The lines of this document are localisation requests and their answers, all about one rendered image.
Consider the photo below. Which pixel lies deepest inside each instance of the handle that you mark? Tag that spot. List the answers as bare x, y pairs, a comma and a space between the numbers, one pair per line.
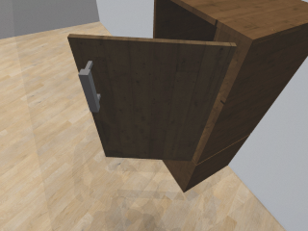
88, 86

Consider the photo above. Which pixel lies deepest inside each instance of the cupboard door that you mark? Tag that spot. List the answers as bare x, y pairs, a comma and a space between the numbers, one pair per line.
156, 93

